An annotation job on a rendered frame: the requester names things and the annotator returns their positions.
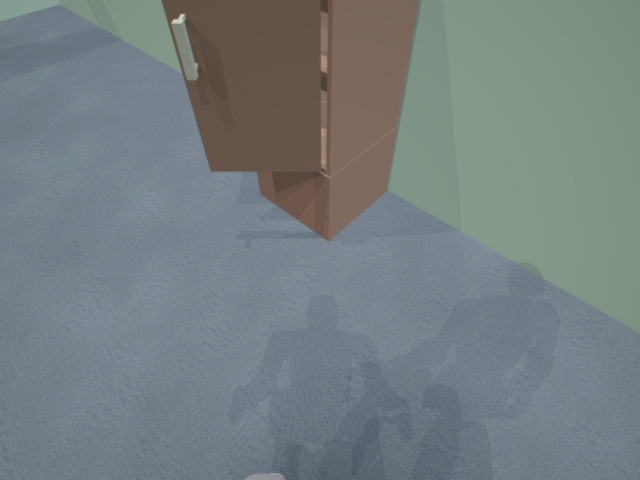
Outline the cupboard door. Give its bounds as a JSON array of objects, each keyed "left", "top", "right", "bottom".
[{"left": 161, "top": 0, "right": 321, "bottom": 172}]

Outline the handle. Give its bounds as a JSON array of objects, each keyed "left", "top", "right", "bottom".
[{"left": 171, "top": 14, "right": 198, "bottom": 80}]

